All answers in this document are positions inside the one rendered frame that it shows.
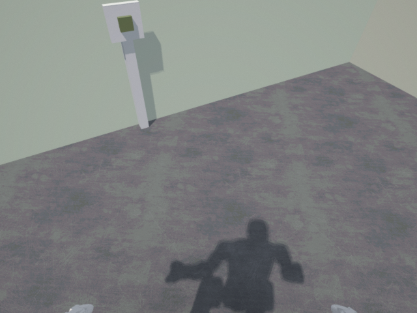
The button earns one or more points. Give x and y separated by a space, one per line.
125 23

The panel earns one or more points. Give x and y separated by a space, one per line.
111 12

